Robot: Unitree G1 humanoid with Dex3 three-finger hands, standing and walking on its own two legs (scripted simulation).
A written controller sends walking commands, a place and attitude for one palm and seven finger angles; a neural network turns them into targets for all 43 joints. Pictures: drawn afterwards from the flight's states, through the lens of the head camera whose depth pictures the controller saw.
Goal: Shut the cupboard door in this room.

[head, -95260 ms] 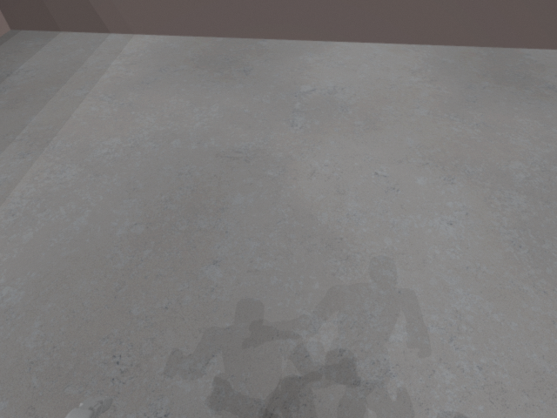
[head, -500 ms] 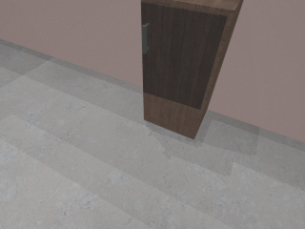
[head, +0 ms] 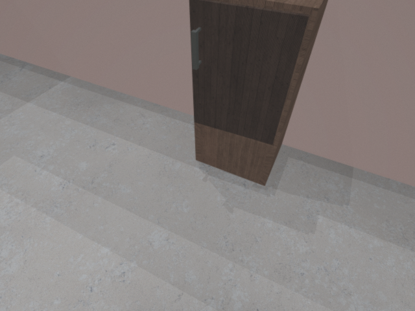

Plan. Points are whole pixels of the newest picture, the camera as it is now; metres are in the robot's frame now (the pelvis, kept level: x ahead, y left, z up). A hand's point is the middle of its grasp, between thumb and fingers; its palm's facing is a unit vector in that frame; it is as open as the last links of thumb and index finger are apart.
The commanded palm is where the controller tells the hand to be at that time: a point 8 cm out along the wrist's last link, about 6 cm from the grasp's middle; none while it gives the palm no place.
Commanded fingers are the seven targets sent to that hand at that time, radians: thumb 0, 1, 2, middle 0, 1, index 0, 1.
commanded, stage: look to check the result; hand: left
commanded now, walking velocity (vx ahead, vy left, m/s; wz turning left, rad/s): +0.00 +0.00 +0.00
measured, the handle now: (197, 48) +1.05 +0.10 +0.02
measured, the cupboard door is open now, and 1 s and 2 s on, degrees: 3 3 3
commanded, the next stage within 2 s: walk to a spot facing it in 0.16 s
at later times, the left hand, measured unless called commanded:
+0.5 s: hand out of the picture -0.01 +0.17 -0.18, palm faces +0.10 -0.98 -0.19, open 7.4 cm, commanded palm none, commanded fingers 0.00 0.90 0.90 -0.20 -0.30 -0.20 -0.30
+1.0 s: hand out of the picture +0.12 +0.25 -0.15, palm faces +0.33 -0.92 -0.22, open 7.4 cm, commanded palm none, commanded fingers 0.00 0.90 0.90 -0.20 -0.30 -0.20 -0.30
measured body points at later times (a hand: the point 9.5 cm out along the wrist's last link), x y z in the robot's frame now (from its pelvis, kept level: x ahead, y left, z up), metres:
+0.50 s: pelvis +0.00 +0.00 -0.01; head +0.02 +0.00 +0.44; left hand -0.02 +0.22 -0.17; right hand -0.02 -0.22 -0.17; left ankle +0.03 +0.09 -0.74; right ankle -0.02 -0.13 -0.74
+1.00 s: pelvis +0.07 +0.01 +0.00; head +0.11 +0.03 +0.45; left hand +0.11 +0.29 -0.13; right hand +0.14 -0.23 -0.15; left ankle +0.01 +0.10 -0.74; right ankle +0.15 -0.12 -0.69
